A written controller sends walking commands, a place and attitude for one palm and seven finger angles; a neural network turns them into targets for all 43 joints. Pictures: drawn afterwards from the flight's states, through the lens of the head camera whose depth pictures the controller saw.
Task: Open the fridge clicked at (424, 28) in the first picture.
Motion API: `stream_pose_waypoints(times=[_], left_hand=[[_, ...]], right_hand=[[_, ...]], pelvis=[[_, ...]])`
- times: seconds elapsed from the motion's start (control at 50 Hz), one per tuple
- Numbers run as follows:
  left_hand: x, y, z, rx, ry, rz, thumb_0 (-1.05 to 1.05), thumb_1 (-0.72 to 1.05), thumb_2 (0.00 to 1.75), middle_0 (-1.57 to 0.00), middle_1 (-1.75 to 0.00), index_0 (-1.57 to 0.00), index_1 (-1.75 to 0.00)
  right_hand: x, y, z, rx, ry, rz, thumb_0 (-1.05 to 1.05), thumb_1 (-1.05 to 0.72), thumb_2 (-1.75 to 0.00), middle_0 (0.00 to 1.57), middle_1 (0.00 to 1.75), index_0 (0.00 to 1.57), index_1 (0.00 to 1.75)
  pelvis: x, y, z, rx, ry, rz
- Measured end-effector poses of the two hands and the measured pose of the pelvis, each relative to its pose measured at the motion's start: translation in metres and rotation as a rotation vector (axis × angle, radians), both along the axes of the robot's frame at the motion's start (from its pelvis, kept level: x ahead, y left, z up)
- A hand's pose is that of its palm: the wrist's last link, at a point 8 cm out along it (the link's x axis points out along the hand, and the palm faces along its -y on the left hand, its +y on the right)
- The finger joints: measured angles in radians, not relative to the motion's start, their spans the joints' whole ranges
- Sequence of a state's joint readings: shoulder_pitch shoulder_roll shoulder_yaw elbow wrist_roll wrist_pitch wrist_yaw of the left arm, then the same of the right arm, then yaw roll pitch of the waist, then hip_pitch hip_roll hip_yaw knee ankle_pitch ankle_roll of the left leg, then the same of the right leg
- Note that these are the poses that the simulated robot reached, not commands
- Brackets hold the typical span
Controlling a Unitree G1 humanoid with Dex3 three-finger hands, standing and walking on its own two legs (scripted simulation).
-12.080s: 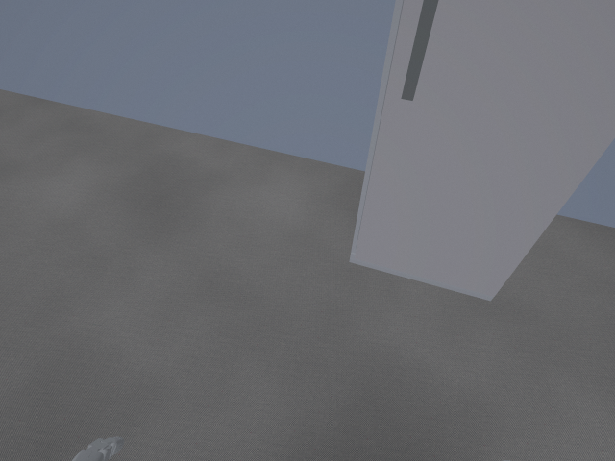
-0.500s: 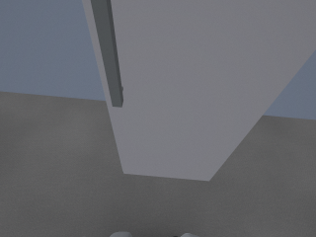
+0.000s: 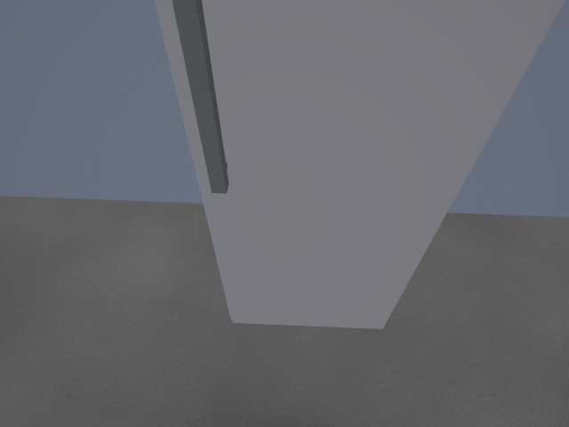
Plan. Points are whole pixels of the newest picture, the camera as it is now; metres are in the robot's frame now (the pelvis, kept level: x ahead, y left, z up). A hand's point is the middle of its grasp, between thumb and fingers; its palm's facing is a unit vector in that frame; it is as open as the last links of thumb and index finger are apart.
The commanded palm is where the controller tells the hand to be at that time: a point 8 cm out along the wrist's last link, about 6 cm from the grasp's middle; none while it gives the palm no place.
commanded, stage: come to a stop and stand still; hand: left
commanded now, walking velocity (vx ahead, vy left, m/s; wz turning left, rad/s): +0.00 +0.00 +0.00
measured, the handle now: (204, 71) +0.52 +0.15 +0.24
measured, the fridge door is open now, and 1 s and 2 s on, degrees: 0 0 0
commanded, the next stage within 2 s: look again from close up in 0.48 s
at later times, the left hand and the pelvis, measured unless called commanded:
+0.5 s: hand out of the picture -0.06 +0.13 -0.18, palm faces +0.07 -0.99 -0.12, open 7.4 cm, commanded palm none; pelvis -0.01 -0.01 +0.00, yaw +1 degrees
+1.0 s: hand out of the picture +0.05 +0.21 -0.18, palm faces +0.01 -0.98 -0.22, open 7.4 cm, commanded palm none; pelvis +0.02 +0.02 -0.01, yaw -1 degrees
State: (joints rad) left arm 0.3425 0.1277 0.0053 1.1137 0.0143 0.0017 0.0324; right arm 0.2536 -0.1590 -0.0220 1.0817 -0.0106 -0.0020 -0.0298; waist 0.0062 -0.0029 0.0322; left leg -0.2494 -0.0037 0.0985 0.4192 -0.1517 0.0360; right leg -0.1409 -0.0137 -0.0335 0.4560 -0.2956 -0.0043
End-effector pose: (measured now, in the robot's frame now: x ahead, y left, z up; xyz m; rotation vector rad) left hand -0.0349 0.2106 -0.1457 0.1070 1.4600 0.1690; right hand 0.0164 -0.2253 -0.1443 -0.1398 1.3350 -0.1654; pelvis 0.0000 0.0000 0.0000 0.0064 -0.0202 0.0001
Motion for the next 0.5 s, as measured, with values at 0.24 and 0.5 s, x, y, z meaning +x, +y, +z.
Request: stream_pose_waypoints(times=[0.24, 0.5], left_hand=[[-0.017, -0.028, -0.009, -0.058, -0.013, 0.011, 0.0, 0.91, 0.9, -0.2, -0.3, -0.2, -0.3], [-0.028, -0.031, -0.009, -0.059, 0.02, 0.023, 0.0, 0.91, 0.9, -0.2, -0.3, -0.2, -0.3]], right_hand=[[-0.071, 0.01, 0.0, 0.038, 0.148, -0.026, 0.0, -0.91, -0.9, 0.2, 0.3, 0.2, 0.3], [-0.081, 0.027, -0.001, 0.067, 0.18, -0.034, 0.01, -0.9, -0.9, 0.2, 0.3, 0.2, 0.3]], pelvis=[[-0.015, -0.012, 0.0, -0.01, -0.014, 0.012], [-0.014, -0.011, -0.002, -0.018, 0.008, 0.014]])
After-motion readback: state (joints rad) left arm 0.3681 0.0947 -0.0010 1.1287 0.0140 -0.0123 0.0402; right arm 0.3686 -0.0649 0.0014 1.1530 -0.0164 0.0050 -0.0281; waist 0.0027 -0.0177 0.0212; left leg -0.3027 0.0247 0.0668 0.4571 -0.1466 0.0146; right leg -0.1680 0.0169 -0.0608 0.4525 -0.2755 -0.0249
